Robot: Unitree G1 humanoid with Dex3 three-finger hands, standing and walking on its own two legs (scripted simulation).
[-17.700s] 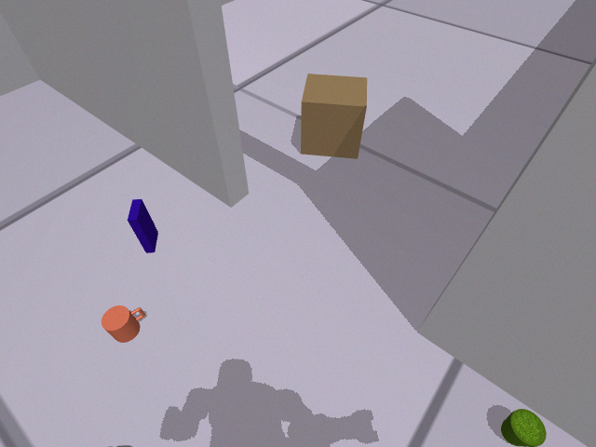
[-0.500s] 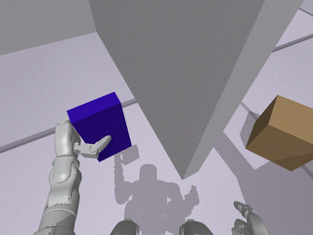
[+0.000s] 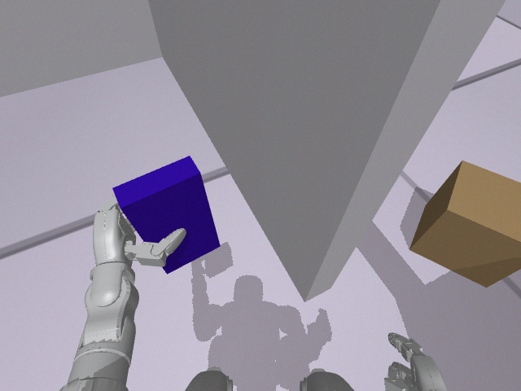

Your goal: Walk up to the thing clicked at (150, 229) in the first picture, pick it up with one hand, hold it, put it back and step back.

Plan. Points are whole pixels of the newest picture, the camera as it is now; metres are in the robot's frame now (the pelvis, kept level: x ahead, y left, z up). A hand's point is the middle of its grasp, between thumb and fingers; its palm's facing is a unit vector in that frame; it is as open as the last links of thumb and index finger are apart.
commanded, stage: crouch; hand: left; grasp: from the side
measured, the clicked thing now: (176, 222) +0.35 +0.15 +0.04
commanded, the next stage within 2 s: lower in 1.76 s
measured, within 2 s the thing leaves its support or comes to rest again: neither
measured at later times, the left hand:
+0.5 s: hand (172, 268) +0.35 +0.20 -0.17, palm faces +0.26 -0.97 -0.01, open 8.3 cm
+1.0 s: hand (183, 292) +0.37 +0.21 -0.37, palm faces +0.26 -0.96 -0.01, open 8.3 cm
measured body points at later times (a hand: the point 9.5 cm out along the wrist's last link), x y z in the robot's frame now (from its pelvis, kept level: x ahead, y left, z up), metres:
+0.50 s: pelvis -0.03 +0.00 -0.15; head +0.12 +0.03 +0.27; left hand +0.34 +0.25 -0.17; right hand +0.10 -0.26 -0.27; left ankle +0.01 +0.13 -0.70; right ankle +0.01 -0.14 -0.70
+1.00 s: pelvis -0.09 +0.00 -0.33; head +0.11 +0.04 +0.07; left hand +0.35 +0.27 -0.37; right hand +0.02 -0.27 -0.46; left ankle +0.00 +0.13 -0.70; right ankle +0.01 -0.14 -0.70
